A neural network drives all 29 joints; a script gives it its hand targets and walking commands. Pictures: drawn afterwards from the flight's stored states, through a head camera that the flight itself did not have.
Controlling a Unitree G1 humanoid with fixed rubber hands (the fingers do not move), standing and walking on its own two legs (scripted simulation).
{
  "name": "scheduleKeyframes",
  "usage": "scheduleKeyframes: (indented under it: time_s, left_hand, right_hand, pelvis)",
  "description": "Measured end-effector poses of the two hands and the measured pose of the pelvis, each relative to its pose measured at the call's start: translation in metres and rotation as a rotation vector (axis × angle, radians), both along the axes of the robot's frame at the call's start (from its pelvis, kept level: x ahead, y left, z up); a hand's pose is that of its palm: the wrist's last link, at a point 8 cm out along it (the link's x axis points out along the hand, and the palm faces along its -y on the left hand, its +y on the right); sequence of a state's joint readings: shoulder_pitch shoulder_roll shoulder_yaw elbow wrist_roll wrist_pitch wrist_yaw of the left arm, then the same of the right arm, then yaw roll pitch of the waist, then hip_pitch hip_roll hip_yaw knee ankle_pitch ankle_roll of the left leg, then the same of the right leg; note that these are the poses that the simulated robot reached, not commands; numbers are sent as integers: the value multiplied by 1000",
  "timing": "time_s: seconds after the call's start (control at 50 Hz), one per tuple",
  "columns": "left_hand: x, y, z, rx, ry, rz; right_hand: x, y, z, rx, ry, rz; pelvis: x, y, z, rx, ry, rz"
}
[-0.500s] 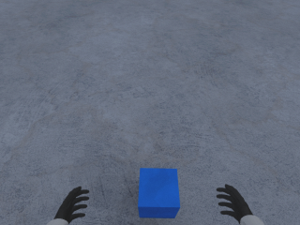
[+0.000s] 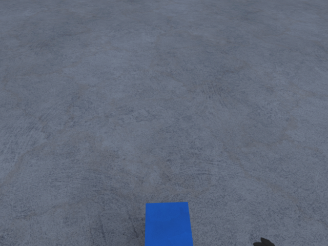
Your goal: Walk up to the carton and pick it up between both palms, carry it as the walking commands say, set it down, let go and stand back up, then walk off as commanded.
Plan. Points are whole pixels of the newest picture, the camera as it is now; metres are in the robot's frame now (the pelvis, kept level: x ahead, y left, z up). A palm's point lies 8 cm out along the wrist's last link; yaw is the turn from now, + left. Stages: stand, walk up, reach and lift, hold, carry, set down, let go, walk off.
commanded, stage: stand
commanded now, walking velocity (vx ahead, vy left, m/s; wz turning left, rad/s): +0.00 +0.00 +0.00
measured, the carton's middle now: (167, 232) +0.35 -0.02 -0.64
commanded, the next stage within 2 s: walk off in 1.42 s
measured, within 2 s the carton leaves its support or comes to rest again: neither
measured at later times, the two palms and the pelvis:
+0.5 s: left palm out of the picture +0.02 +0.25 -0.13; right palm out of the picture +0.02 -0.26 -0.12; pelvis +0.00 +0.00 +0.00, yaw -1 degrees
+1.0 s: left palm out of the picture -0.04 +0.23 -0.14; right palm out of the picture -0.06 -0.23 -0.14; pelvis -0.01 +0.00 +0.01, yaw -2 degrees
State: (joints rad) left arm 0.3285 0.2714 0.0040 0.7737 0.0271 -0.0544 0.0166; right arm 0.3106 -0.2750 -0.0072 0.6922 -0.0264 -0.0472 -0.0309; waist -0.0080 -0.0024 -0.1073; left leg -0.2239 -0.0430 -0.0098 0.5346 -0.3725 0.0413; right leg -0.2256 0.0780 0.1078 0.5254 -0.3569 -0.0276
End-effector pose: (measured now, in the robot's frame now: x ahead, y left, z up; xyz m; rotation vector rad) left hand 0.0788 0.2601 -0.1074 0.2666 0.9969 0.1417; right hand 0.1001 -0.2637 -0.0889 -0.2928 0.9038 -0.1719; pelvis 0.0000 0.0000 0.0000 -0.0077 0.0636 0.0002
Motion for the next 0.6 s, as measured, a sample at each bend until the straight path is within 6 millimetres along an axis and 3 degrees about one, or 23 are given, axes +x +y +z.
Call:
scheduleKeyframes:
  time_s: [0.2, 0.6]
  left_hand:
    - [-12, -3, -11, 0, 89, 14]
    - [-72, -12, -24, -16, 301, 53]
  right_hand:
    - [-27, 2, -17, 16, 112, -43]
    - [-102, 11, -38, 51, 353, -101]
  pelvis:
    - [6, 0, -2, 4, -8, -12]
    - [-2, -1, 2, 6, -52, -25]
